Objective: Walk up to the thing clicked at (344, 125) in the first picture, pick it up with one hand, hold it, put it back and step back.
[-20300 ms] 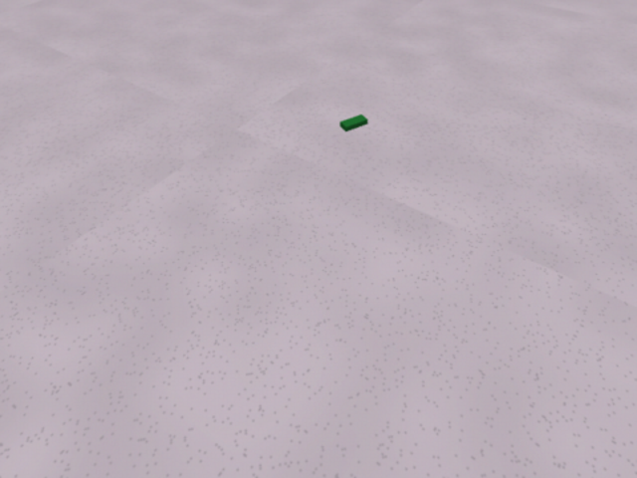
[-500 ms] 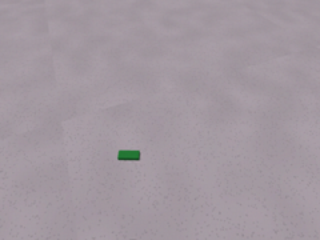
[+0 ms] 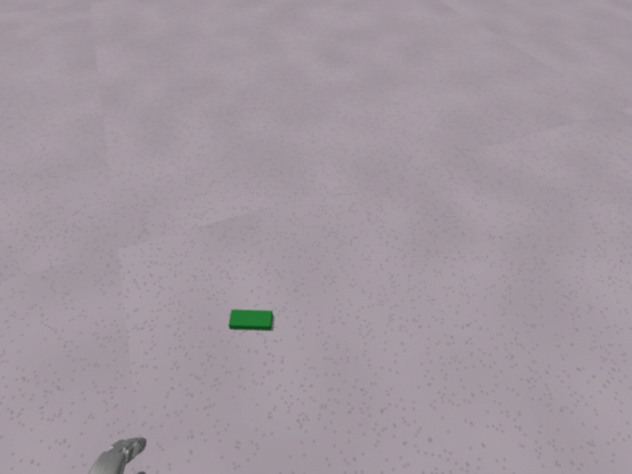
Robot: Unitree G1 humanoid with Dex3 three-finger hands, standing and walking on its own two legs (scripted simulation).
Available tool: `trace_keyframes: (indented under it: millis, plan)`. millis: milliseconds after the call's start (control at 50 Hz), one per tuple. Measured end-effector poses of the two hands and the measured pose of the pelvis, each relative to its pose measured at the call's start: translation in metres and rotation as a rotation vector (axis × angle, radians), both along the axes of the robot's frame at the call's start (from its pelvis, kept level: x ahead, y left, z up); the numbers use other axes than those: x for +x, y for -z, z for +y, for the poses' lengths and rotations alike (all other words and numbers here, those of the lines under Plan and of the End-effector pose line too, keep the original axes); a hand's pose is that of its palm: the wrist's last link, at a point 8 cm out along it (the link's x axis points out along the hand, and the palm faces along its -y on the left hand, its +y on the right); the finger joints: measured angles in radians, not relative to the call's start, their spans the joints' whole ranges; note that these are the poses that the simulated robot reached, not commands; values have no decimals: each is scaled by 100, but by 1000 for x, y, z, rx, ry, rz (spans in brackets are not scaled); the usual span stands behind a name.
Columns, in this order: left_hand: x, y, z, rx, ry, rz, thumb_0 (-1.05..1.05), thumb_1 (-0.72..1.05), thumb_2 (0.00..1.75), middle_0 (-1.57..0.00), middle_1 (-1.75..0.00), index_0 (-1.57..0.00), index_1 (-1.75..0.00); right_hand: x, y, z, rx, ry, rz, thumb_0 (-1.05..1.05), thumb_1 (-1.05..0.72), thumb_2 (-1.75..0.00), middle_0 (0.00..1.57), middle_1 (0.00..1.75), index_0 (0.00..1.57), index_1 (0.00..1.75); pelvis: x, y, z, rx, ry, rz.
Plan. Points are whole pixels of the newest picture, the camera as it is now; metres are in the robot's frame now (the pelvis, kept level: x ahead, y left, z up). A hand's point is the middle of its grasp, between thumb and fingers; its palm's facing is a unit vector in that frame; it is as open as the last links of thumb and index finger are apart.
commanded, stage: walk up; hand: left
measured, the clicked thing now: (251, 319) +0.71 +0.25 -0.76
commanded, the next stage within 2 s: stand in 0.14 s
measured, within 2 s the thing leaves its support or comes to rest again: neither
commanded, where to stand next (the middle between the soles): +0.33 +0.01 m, yaw +0 degrees
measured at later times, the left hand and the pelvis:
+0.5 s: hand out of the picture +0.06 +0.25 -0.15, palm faces -0.02 -0.94 -0.34, open 7.4 cm; pelvis +0.00 -0.01 +0.01, yaw +0 degrees
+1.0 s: hand out of the picture +0.08 +0.24 -0.15, palm faces -0.04 -0.94 -0.34, open 7.4 cm; pelvis +0.00 -0.01 +0.01, yaw +0 degrees
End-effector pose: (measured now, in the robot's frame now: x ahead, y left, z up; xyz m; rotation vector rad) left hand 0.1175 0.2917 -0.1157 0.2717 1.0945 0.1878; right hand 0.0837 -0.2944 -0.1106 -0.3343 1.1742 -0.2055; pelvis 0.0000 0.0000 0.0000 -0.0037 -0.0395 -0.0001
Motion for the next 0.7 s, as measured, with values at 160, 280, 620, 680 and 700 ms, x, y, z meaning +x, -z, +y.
trace_keyframes:
  millis: [160, 280, 620, 680, 700]
  plan:
    - [-19, 0, 4, 8, -20, 46, 0, 90, 90, -20, -30, -21, -30, 10, -3, 1, 4, -15, -13, 1, -91, -90, 21, 30, 20, 30, -1, -2, 0, 0, -1, -5]
    - [-43, 1, 3, 14, -21, 113, 0, 90, 90, -20, -30, -20, -30, 10, -1, 4, 27, -18, -18, 1, -91, -90, 21, 30, 20, 30, -3, -5, -1, 4, 0, -9]
    - [-63, -1, -2, 32, -11, 155, 0, 90, 90, -20, -30, -21, -30, -17, 6, -6, 40, 5, 50, 1, -91, -90, 21, 30, 20, 30, -6, -6, -8, 8, 0, -7]
    - [-60, -2, -4, 31, -5, 148, 0, 90, 90, -20, -30, -21, -30, -22, 6, -8, 36, 8, 58, 1, -91, -90, 21, 30, 20, 30, -6, -6, -9, 8, 0, -6]
    - [-58, -2, -4, 32, -2, 146, 0, 90, 90, -20, -30, -21, -30, -23, 6, -9, 35, 10, 61, 1, -91, -90, 21, 30, 20, 30, -6, -6, -10, 8, 0, -5]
